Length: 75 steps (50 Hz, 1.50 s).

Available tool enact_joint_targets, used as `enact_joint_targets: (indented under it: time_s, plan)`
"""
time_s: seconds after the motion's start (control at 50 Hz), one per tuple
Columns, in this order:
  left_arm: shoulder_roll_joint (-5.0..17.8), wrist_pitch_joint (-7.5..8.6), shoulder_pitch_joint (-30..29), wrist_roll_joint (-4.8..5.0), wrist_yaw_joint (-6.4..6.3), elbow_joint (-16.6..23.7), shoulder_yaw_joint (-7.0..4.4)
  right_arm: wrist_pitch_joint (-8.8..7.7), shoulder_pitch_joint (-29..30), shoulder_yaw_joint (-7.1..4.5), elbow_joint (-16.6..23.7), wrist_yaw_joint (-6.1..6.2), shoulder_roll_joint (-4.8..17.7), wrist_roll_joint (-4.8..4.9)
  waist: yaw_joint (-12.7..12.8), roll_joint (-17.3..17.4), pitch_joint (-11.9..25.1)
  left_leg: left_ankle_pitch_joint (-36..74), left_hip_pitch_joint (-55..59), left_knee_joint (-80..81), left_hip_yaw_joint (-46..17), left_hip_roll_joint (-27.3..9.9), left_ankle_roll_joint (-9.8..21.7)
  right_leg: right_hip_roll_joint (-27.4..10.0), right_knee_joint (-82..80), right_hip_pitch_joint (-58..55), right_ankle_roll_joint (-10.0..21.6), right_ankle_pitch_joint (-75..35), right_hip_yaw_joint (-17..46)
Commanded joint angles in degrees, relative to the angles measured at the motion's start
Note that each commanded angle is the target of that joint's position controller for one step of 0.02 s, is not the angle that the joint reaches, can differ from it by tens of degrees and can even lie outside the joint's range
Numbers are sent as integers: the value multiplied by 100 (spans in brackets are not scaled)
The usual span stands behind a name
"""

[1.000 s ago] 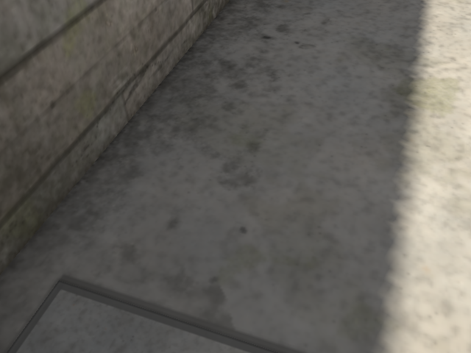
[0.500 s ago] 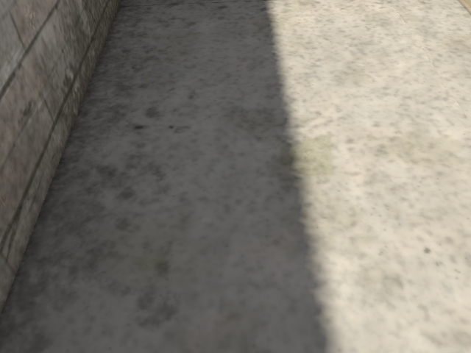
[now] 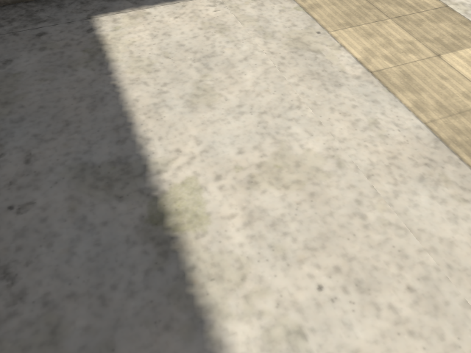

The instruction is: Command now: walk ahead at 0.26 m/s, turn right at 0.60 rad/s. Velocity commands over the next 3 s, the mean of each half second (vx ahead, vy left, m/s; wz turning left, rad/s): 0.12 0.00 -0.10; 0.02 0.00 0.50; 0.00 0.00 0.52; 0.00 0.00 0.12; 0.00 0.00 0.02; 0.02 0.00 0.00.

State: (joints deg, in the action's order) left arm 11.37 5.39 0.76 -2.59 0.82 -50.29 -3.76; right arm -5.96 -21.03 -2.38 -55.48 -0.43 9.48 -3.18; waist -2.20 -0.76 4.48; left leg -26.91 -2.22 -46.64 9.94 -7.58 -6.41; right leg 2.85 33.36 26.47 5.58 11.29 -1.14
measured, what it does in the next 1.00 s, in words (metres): walks ahead, turning left: left foot, then right foot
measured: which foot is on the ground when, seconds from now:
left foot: up 0.00-0.34, down 0.36-0.72, up 0.74-1.00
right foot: down 0.00-0.38, up 0.40-0.68, down 0.70-1.00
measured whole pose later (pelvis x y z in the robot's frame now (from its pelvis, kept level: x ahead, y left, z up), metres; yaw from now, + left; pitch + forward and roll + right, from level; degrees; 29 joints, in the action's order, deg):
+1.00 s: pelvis +0.11 -0.01 +0.02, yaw +17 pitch +3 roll +1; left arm 12.6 0.0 10.7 -1.0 -3.7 -37.6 -3.2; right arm 3.1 -8.4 -5.9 -37.5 1.2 17.6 1.1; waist 0.8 2.4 -0.6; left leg -18.5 -35.2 -64.3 -3.7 -1.4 -7.5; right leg -2.9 25.8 14.1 1.2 14.2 -5.7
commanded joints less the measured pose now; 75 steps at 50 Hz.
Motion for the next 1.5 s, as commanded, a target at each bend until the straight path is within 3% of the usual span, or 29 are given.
enact_joint_targets:
  time_s: [0.02, 0.04, 0.08, 0.12, 0.2, 0.22, 0.24, 0.28, 0.34, 0.38, 0.4, 0.42, 0.46, 0.5, 0.54, 0.7, 0.72, 0.74, 0.76, 0.82, 0.98, 1.14, 1.16, 1.18, 1.2, 1.22, 1.26, 1.34, 1.5]
  plan:
    - [1467, 147, 1762, 44, -252, -341, -627, -62, 905, -129, 940, -98, 680, 24, 847, -182, 748, -611, -3925, -2941, -1343, 314, 136, -1820, -909, -4296, 1546, -6060, 2215]
    - [1074, 168, 1238, 134, -236, -178, -565, -63, 572, -211, 839, -7, 792, -111, 470, -249, 540, -447, -3548, -2683, -1430, 107, 163, -1636, -1046, -3310, 1541, -5733, 1901]
    - [582, 167, 918, 198, -62, -63, -452, -77, 462, -28, 925, 95, 58, -61, 47, -156, 293, 10, -2547, -2300, -1304, 77, 212, -1407, -1369, -1615, 1436, -5514, 1607]
    - [687, 171, 884, 151, 21, 92, -491, -70, 592, -16, 1069, 100, 121, 144, -16, 10, 453, 405, -2753, -2221, -1131, 229, 116, -1278, -1507, -1601, 1292, -5411, 1292]
    - [712, 277, 589, 196, 86, 357, -414, 22, 299, -124, 757, -283, 444, 119, -165, -181, 145, 1890, -2139, -974, -928, 217, 67, -812, -1509, -377, 755, -4647, 570]
    - [485, -43, 827, 386, -126, 275, -239, 98, 1386, -178, 1095, 215, 560, 496, 81, -10, -169, 1725, -2546, -140, -1046, 179, 318, -1068, -1516, -598, 685, -4186, 832]
    - [505, -155, 1050, 346, -202, 213, -205, 131, 1519, -125, 1132, 387, 450, 508, 168, -229, -96, 1930, -2425, 241, -1048, 272, 412, -1162, -1526, -697, 685, -4035, 927]
    - [734, -232, 1115, 215, -261, 194, -214, 171, 1195, -163, 935, 441, 572, 503, 135, -556, 169, 2439, -2095, 744, -1150, 369, 547, -1287, -1424, -1056, 678, -3656, 941]
    - [765, -248, 798, 345, -351, 286, -203, 192, 1195, -290, 941, 345, 902, 390, -31, -447, 179, 2731, -1728, 1510, -1021, 646, 752, -1142, -872, -1336, 400, -2778, 859]
    - [648, -269, 924, 293, -457, 360, -203, 210, 996, -373, 952, 286, 1177, 299, 43, 88, 257, 4591, -1234, 1875, -1522, 288, 1014, -532, 210, -1239, -11, -1751, 519]
    - [395, -288, 1364, 239, -502, 424, -189, 241, 1037, -416, 990, 301, 1442, 236, 383, 1241, 266, 5965, -604, 2035, -2519, -495, 1758, 186, 1391, -391, -443, -70, 105]
    - [449, -375, 1295, 144, -514, 532, -161, 297, 662, -364, 995, 299, 1223, 181, 75, 1949, 607, 5625, -108, 2582, -3836, -1268, 2500, 376, 2383, 429, -669, 2207, 144]
    - [641, -525, 1003, 319, -473, 637, -215, 388, 995, -376, 1226, 351, 1227, 182, 55, 1087, 719, 2708, -432, 2813, -4015, -936, 2280, 47, 3676, 799, -787, 2203, 689]
    - [657, -599, 659, 266, -468, 784, -243, 472, 1449, -384, 1427, 424, 1253, 301, 149, 556, 339, 1625, -1363, 2986, -3415, -543, 1884, -175, 3396, 662, -815, 1569, 657]
    - [346, -610, 548, 260, -493, 932, -150, 603, 1529, -390, 1477, 448, 1188, 316, 190, 751, 234, 1439, -1730, 3007, -2955, -24, 1646, 7, 2426, 249, -935, 1315, 323]
    - [611, -466, 1335, 362, -354, 961, -173, 801, 1360, -447, 1876, 428, 1156, 413, 464, 1023, 390, 948, -2135, 2694, -3387, 229, 1473, -70, -776, -1688, -507, 500, 288]
    - [1011, -454, 1626, 212, -360, 962, -272, 824, 1340, -415, 1954, 440, 943, 437, 462, 179, 448, 166, -2979, 1528, -2897, 664, 1120, -1124, -1237, -2388, -180, 476, 1229]
    - [1542, -443, 1299, -22, -319, 1085, -393, 729, 1604, -415, 2281, 399, 906, 493, 296, -2016, -70, -534, -4416, 140, -1572, 1549, 820, -2431, -1763, -2057, 672, -565, 2963]
    - [1243, -377, 875, -159, -361, 1380, -329, 609, 1515, -577, 2148, 323, 1342, 327, 224, -1531, 13, -611, -4379, -1225, -2000, 1171, 582, -2748, -1749, -1832, 1010, -1175, 3146]
    - [784, -357, 96, 192, -412, 1679, -147, 712, 891, -618, 1718, 305, 1318, 331, -155, -399, -66, 330, -4054, -2678, -1866, 1063, 324, -1817, -1309, -1656, 343, -1611, 1492]
    - [1130, -497, 1013, 153, -484, 1633, -229, 816, 1854, -269, 2463, 114, 864, 425, 508, -799, -79, 818, -3977, -1399, -1155, 534, -205, -1799, -1354, -2389, 629, -1762, 481]
    - [1381, -519, 1009, 412, -324, 1503, -342, 825, 1219, -318, 2479, -123, 1053, 434, 246, -1014, 65, 1383, -1650, 1868, -419, 831, 587, -2038, -448, -1827, 237, -1661, 11]
    - [1176, -491, 1308, 369, -305, 1361, -289, 820, 912, -418, 2413, -65, 1296, 417, 176, -585, 202, 2196, -740, 2327, -739, 800, 793, -1830, 136, -1282, -153, -1161, -310]
    - [838, -455, 1235, 137, -281, 1529, -180, 799, 595, -589, 2500, 33, 1918, 379, 175, 814, 438, 4388, 481, 2215, -2437, -447, 1244, -1282, 1798, 196, -716, 722, -830]
    - [769, -402, 747, 60, -311, 1891, -100, 743, 655, -614, 2593, 39, 2262, 225, 35, 2124, 524, 5409, 660, 2225, -3994, -1674, 2568, -493, 3072, 1762, -1094, 2860, -463]
    - [1111, -384, 327, 168, -324, 1913, -199, 650, 497, -536, 2615, 15, 1915, 174, -352, 1367, 796, 4755, 444, 2395, -3857, -1494, 2756, -560, 3756, 1765, -1124, 2727, 264]
    - [1083, -429, 368, 211, -368, 1778, -227, 606, 1132, -449, 2657, 94, 1693, 287, 58, 814, 337, 3586, -273, 2357, -2980, -761, 2075, -680, 3721, 1692, -1039, 1763, 415]
    - [1085, -463, 759, 146, -425, 1637, -258, 660, 1557, -338, 2788, 175, 1489, 285, 368, 864, 361, 3685, -1132, 2356, -2559, -332, 1916, -442, 3699, 1089, -1109, 833, 297]
    - [801, -438, 529, 238, -348, 1791, -66, 689, 1300, -292, 2651, 152, 1485, 255, 45, 1069, 302, 2593, -1291, 2238, -2972, -334, 1963, -433, 1599, 176, -992, 1079, 223]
